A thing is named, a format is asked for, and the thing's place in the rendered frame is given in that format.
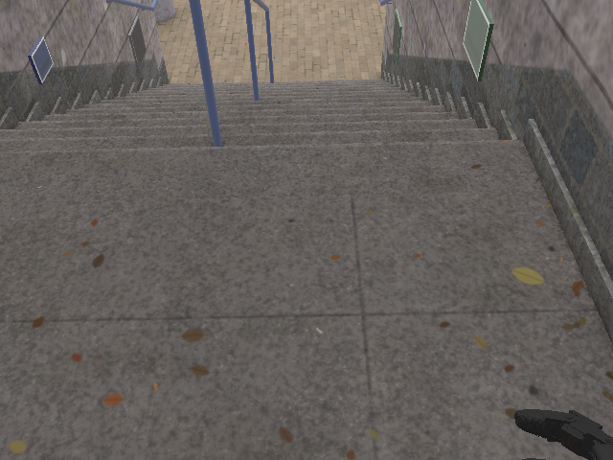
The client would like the right robot hand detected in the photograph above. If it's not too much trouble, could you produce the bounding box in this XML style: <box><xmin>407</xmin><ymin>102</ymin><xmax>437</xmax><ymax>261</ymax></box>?
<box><xmin>514</xmin><ymin>409</ymin><xmax>613</xmax><ymax>460</ymax></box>

